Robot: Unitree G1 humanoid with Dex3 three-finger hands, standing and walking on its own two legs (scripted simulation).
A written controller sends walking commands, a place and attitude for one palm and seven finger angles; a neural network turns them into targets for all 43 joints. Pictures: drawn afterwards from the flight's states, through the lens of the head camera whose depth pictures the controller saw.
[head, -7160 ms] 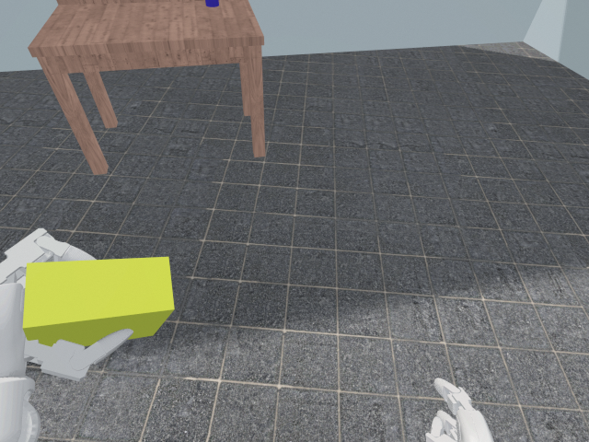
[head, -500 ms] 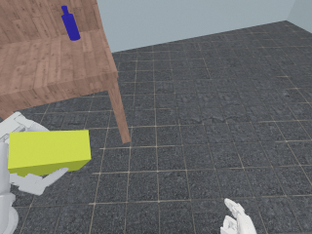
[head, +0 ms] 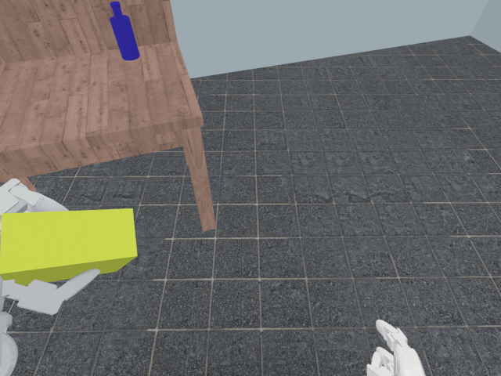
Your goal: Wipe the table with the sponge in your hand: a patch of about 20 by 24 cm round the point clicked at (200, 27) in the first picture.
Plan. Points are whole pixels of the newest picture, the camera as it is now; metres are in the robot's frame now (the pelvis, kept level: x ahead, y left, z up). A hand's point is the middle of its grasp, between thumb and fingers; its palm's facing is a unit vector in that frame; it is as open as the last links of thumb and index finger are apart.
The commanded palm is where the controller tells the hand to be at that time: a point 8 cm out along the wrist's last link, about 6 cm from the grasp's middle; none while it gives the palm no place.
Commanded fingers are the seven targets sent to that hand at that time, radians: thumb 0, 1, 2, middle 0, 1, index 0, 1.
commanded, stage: take the last steps up to it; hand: left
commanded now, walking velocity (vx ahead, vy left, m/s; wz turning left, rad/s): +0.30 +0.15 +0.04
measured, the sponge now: (88, 246) +0.24 +0.21 +0.15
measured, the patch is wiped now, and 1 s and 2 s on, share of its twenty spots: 0.00 0.00 0.00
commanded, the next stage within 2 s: come to a stop and stand still in 1.84 s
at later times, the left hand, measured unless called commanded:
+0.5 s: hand (50, 175) +0.33 +0.29 +0.17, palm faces +0.38 -0.79 -0.48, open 9.9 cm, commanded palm +0.27 +0.34 +0.19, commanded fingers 0.00 0.10 1.30 -1.20 -1.60 -1.20 -1.60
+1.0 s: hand (67, 129) +0.43 +0.31 +0.17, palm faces +0.40 -0.79 -0.46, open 9.9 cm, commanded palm +0.36 +0.36 +0.19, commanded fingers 0.00 0.10 1.30 -1.20 -1.60 -1.20 -1.60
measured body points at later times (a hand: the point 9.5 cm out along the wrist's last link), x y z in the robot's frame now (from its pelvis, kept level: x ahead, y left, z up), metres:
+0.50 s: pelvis +0.11 +0.06 -0.01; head +0.16 +0.06 +0.44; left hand +0.30 +0.33 +0.20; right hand +0.28 -0.20 -0.09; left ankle +0.17 +0.18 -0.73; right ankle +0.04 -0.08 -0.71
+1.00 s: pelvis +0.21 +0.08 +0.01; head +0.25 +0.06 +0.45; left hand +0.40 +0.35 +0.20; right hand +0.37 -0.16 -0.11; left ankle +0.21 +0.22 -0.65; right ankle +0.21 -0.02 -0.73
